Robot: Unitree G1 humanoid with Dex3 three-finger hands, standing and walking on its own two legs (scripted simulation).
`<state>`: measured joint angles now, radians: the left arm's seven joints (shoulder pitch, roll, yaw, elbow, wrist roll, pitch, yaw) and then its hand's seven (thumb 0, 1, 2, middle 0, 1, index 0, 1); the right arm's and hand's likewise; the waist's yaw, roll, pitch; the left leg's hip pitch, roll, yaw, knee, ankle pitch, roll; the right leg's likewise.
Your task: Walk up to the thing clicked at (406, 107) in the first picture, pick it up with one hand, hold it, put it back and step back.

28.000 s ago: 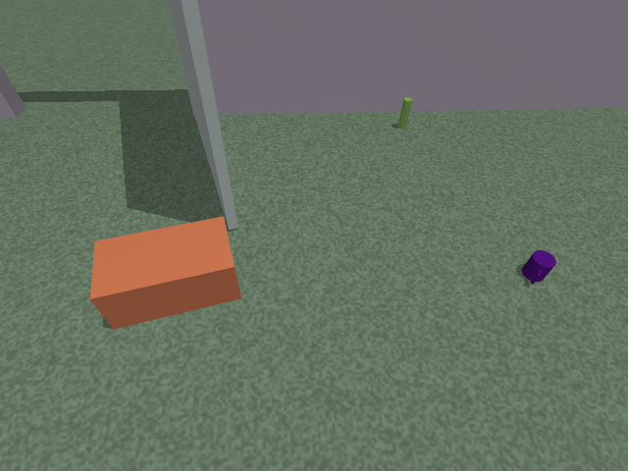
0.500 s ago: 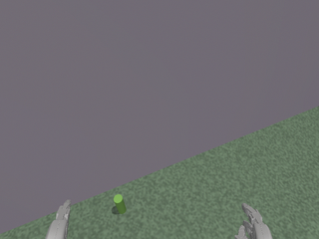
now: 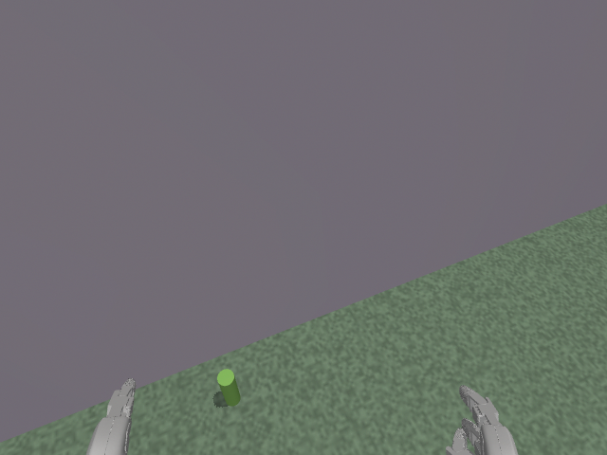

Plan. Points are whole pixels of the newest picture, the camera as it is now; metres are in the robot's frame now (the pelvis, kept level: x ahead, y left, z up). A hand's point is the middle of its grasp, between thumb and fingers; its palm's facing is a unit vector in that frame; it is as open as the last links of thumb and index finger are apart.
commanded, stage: home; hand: left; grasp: from the side
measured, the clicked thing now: (229, 388) +0.44 +0.20 -0.64
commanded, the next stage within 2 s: stand in 0.34 s
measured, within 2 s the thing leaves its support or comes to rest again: neither
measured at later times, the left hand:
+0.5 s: hand (159, 453) +0.17 +0.18 -0.06, palm faces +0.10 -0.96 -0.27, open 17.4 cm
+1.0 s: hand out of the picture +0.12 +0.23 -0.11, palm faces -0.02 -0.94 -0.33, open 8.0 cm
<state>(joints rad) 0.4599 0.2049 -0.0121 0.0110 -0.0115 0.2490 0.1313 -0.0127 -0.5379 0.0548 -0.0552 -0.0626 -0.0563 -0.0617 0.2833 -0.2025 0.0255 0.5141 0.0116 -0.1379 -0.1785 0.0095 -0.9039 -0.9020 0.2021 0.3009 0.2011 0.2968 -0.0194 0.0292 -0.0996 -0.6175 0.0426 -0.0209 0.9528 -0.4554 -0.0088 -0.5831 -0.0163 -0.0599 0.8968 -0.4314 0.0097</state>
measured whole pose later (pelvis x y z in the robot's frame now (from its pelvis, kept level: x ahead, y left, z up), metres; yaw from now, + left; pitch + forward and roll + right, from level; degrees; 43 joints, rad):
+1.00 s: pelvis +0.00 +0.00 +0.02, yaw +0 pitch +0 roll +0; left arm 0.25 0.31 0.01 0.66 0.05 0.02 0.02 0.00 0.77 0.87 -0.20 -0.30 -0.20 -0.30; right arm 0.20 -0.29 -0.03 0.83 -0.06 -0.02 -0.01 0.01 -0.90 -0.90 0.20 0.30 0.20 0.30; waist 0.01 -0.02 0.01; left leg -0.41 0.01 0.01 0.79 -0.39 0.00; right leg -0.41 -0.04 -0.03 0.79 -0.39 0.01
